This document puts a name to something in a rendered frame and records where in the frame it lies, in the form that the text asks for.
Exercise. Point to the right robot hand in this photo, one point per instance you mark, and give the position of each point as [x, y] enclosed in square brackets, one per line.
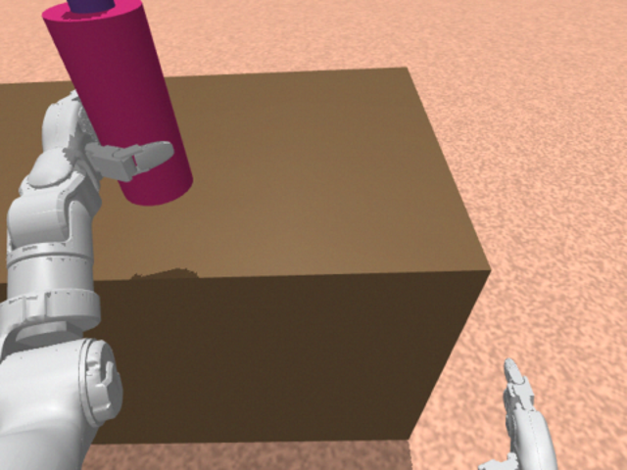
[531, 445]

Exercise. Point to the left robot arm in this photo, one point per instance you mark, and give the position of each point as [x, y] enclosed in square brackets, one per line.
[53, 399]

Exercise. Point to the bottle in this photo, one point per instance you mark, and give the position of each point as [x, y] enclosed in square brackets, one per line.
[109, 53]

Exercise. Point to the left robot hand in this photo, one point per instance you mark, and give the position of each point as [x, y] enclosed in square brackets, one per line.
[67, 125]

